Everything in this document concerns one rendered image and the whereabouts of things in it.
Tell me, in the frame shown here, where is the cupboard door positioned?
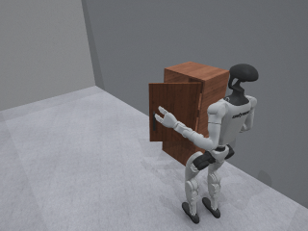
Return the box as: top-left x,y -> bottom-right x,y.
148,82 -> 201,141

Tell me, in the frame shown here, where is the handle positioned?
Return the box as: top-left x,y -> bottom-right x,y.
153,112 -> 156,131

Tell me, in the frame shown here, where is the right robot upper arm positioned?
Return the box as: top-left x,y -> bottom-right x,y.
241,95 -> 257,132

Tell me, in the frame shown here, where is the robot torso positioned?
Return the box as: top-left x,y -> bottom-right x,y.
204,93 -> 251,164

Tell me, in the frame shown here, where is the robot left forearm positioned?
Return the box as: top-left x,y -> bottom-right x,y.
173,121 -> 214,150

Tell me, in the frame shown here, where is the left robot upper arm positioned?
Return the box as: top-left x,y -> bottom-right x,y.
205,101 -> 226,151

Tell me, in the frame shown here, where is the left robot hand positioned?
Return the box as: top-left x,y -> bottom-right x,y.
154,106 -> 177,128

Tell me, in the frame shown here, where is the left robot thigh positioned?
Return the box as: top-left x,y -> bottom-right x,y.
185,151 -> 212,191

